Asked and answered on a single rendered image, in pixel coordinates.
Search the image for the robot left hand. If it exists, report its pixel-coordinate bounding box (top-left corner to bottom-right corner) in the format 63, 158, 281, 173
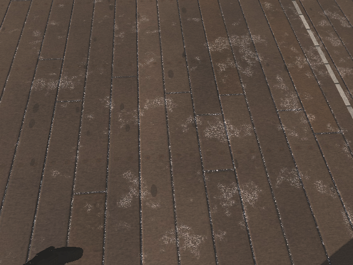
23, 246, 83, 265

